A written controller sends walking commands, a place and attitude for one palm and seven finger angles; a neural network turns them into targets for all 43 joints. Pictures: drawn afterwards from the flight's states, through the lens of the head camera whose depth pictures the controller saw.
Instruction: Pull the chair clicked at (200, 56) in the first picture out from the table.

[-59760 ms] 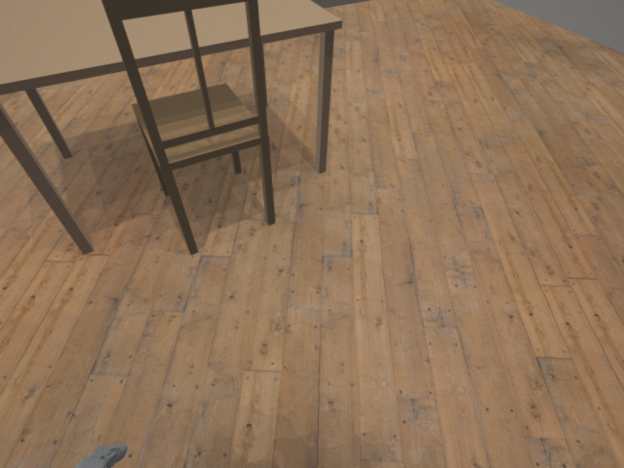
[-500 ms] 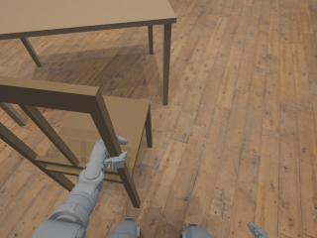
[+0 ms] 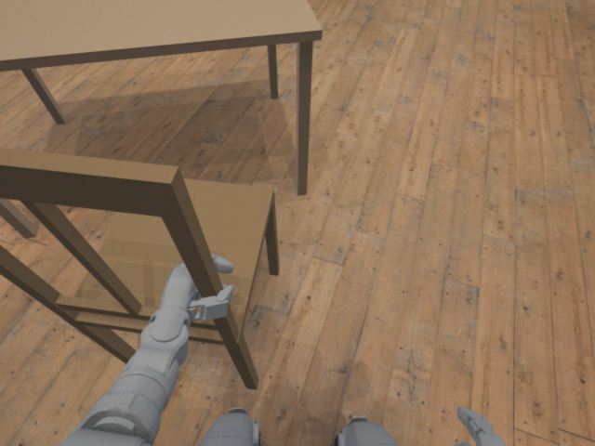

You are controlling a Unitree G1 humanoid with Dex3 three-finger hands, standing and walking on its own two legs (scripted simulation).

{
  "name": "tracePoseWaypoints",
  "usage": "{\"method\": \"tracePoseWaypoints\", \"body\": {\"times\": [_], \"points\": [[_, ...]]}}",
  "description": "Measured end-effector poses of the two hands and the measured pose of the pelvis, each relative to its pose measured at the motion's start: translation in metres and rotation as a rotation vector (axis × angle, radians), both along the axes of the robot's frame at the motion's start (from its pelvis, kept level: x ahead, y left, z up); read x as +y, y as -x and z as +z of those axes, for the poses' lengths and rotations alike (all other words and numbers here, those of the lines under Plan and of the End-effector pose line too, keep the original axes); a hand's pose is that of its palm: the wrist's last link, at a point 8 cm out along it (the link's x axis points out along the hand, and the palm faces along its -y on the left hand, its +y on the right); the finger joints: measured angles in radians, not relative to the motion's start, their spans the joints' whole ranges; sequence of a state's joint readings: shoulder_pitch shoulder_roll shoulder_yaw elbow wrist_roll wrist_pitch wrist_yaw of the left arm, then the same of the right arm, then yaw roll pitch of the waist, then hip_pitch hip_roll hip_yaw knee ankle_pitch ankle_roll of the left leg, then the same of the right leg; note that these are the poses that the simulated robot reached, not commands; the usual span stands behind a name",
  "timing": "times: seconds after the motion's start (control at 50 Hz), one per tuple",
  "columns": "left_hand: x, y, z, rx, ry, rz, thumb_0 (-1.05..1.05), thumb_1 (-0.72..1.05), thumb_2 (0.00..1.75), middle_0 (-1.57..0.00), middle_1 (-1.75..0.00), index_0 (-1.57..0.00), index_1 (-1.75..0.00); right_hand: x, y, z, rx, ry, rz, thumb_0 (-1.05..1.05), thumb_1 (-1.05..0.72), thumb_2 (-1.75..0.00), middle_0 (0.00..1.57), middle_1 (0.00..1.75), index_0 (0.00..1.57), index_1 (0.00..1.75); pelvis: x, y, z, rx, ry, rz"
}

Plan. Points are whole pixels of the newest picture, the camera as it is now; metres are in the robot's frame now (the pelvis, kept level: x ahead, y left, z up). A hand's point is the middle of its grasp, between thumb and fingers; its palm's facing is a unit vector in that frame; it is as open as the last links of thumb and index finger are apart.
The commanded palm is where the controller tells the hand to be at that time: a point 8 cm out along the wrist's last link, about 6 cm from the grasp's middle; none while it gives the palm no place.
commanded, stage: stop walking, hand still on the chair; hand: left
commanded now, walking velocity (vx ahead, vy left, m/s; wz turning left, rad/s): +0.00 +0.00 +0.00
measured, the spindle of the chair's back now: (96, 266) +0.36 +0.33 -0.03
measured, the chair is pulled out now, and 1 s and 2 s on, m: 0.49 0.49 0.49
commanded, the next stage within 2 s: open the thumb and straighten the fingers in 0.84 s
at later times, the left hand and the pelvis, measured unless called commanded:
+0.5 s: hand (220, 296) +0.33 +0.14 -0.05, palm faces +0.00 -0.99 -0.15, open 6.3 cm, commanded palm +0.31 +0.19 -0.04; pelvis +0.07 +0.00 +0.02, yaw +1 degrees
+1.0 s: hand (220, 295) +0.33 +0.14 -0.05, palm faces -0.02 -0.99 -0.13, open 6.3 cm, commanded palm +0.31 +0.19 -0.03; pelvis +0.09 +0.01 +0.02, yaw +1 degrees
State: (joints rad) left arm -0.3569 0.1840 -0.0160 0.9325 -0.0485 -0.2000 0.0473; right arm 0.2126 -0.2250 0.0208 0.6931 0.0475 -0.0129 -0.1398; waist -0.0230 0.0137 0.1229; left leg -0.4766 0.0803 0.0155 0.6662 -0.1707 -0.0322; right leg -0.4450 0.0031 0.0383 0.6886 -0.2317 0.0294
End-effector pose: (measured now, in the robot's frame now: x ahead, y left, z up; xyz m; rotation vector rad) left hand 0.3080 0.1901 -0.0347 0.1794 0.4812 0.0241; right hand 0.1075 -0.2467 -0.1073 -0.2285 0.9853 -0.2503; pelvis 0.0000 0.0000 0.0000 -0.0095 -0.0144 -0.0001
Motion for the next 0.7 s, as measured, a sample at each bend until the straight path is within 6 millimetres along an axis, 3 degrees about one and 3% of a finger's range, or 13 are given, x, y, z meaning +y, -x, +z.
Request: {"method": "tracePoseWaypoints", "body": {"times": [0.2, 0.54, 0.7], "points": [[-0.001, 0.001, 0.0, 0.011, 0.014, 0.029, 0.09, 0.52, 0.83, -0.33, -1.31, -0.5, -1.44, 0.001, -0.029, 0.008, -0.019, -0.006, 0.035, 0.01, -0.9, -0.9, 0.21, 0.3, 0.2, 0.3, -0.006, -0.021, 0.005, -0.009, 0.0, 0.008], [-0.001, -0.003, 0.003, 0.071, 0.029, 0.03, 0.14, 0.53, 0.81, -0.3, -1.31, -0.5, -1.44, 0.007, -0.114, 0.036, -0.122, 0.004, 0.077, 0.01, -0.91, -0.9, 0.21, 0.3, 0.2, 0.3, -0.002, -0.073, 0.02, -0.002, 0.0, 0.015], [-0.001, -0.004, 0.003, 0.085, 0.035, 0.035, 0.16, 0.53, 0.82, -0.29, -1.31, -0.5, -1.44, 0.016, -0.134, 0.043, -0.138, -0.011, 0.094, 0.01, -0.91, -0.9, 0.21, 0.3, 0.2, 0.3, -0.001, -0.086, 0.024, 0.004, 0.002, 0.015]]}}
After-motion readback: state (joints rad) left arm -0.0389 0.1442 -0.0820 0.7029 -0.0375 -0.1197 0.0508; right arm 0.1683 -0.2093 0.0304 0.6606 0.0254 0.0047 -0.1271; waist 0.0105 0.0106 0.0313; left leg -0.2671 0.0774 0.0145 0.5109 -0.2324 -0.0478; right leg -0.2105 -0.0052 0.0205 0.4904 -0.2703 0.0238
